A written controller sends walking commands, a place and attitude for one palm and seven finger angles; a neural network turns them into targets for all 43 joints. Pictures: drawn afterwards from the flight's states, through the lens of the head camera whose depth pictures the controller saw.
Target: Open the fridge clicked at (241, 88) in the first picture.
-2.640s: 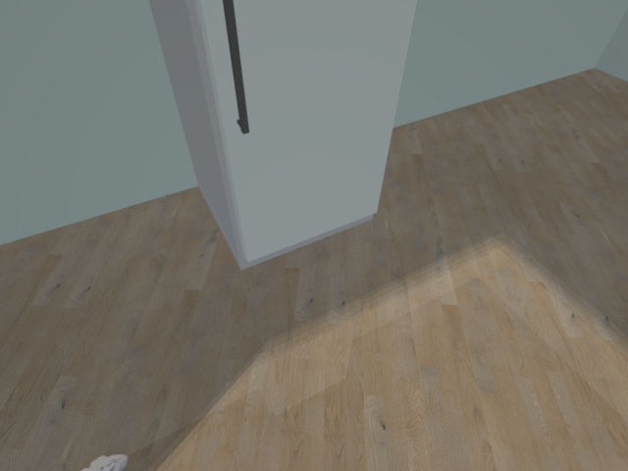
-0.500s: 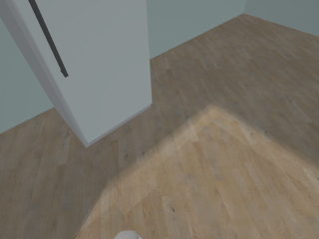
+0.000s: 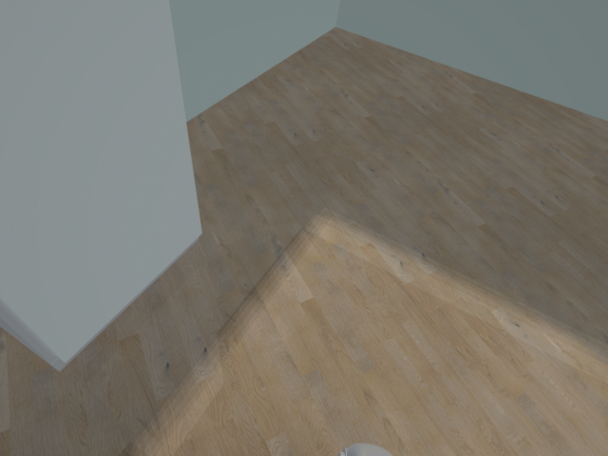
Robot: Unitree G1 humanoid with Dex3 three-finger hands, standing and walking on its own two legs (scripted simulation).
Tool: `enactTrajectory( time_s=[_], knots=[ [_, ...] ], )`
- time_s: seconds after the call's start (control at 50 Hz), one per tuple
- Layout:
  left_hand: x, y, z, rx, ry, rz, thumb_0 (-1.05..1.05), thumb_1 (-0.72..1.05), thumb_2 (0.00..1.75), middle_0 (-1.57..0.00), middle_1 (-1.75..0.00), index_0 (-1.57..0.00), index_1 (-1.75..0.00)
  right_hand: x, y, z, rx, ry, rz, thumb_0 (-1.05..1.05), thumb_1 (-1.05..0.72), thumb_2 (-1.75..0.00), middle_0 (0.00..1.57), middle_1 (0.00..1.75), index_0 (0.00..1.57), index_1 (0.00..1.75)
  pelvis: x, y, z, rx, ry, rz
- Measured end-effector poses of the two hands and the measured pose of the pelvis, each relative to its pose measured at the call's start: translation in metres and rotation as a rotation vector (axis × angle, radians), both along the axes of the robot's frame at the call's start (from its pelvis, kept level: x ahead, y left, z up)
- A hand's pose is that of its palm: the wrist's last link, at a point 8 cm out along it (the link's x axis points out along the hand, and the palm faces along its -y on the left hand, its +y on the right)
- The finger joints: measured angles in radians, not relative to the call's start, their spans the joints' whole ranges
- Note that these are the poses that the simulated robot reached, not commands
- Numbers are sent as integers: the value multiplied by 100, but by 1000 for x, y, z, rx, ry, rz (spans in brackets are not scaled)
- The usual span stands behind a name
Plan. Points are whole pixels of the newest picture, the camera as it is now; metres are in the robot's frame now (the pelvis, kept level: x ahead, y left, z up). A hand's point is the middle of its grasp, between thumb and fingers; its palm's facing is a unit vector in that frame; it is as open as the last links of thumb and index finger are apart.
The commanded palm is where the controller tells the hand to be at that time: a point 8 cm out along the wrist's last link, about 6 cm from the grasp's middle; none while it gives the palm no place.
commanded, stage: walk to a spot facing it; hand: left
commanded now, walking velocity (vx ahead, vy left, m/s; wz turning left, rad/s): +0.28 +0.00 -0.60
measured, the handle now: out of the picture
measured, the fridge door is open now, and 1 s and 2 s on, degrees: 0 0 0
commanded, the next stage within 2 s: none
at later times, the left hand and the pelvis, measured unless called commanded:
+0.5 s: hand (239, 342) +0.34 +0.13 -0.19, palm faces -0.28 -0.95 -0.16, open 7.4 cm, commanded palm none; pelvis +0.18 -0.01 -0.03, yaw -16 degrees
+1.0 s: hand (208, 281) +0.45 +0.22 -0.18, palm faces -0.48 -0.86 -0.20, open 7.4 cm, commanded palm none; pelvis +0.29 +0.06 +0.00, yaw -35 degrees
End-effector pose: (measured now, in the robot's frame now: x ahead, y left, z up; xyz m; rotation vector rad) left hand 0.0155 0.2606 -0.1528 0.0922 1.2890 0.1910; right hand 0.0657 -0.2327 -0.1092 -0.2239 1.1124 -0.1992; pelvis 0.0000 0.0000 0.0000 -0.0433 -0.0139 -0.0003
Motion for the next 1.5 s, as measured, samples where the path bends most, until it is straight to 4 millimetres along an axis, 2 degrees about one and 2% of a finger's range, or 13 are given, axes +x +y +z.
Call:
enactTrajectory(
  time_s=[0.16,0.28,0.38,0.46,0.58,0.66,0.82,0.92,1.08,1.18,1.34,1.4,1.5],
  knots=[
    [147,6,12,0,-119,-154,1,91,90,-20,-30,-19,-30,-63,13,-10,3,238,-205,0,-93,-90,20,30,20,30,59,20,0,12,7,-97],
    [236,-33,3,-47,-122,-289,1,91,90,-20,-30,-19,-30,-87,46,-18,81,411,-327,0,-92,-90,20,30,19,29,105,17,-8,10,12,-159],
    [302,-75,-11,-69,-151,-385,1,91,90,-20,-30,-19,-30,-77,59,-32,156,505,-420,1,-91,-90,20,30,20,30,149,1,-24,20,13,-216],
    [325,-85,-16,-52,-161,-392,1,91,90,-20,-30,-20,-30,-29,42,-50,165,456,-444,1,-91,-90,20,30,20,30,175,-8,-32,24,-3,-258],
    [339,-62,1,35,-73,-424,0,92,90,-21,-30,-20,-30,99,1,-44,107,144,-406,1,-91,-90,20,30,20,29,201,-3,-16,34,7,-332],
    [357,-43,12,71,-55,-452,0,92,90,-21,-30,-20,-30,165,-11,-32,79,-15,-379,1,-91,-90,20,30,20,29,218,9,-12,48,29,-384],
    [407,-5,2,61,-66,-471,1,91,90,-21,-30,-20,-30,225,2,-16,10,-105,-379,0,-91,-90,20,30,20,29,258,43,-17,36,47,-472],
    [435,4,-3,39,-39,-534,1,91,90,-20,-30,-20,-30,210,24,-1,-18,-67,-440,0,-91,-90,20,30,20,30,276,56,-10,25,28,-556],
    [471,-13,3,9,4,-669,1,91,90,-20,-30,-19,-30,149,55,3,-10,44,-627,1,-91,-90,21,30,20,30,293,63,1,1,31,-662],
    [494,-50,4,4,2,-777,1,91,90,-20,-30,-19,-30,99,77,-8,36,129,-765,1,-91,-90,20,30,20,30,294,58,-1,12,26,-735],
    [530,-146,10,15,-148,-983,1,91,90,-20,-30,-19,-30,21,100,-49,157,233,-955,1,-91,-90,20,30,20,30,284,30,-23,49,19,-853],
    [533,-168,19,23,-197,-1018,1,91,90,-20,-30,-20,-30,11,98,-56,176,252,-993,1,-91,-90,20,30,20,29,281,26,-22,44,11,-880],
    [533,-181,31,39,-198,-1050,1,91,90,-21,-30,-20,-30,26,80,-46,156,162,-1018,1,-91,-90,20,30,19,29,280,20,-11,58,-3,-937]
  ],
)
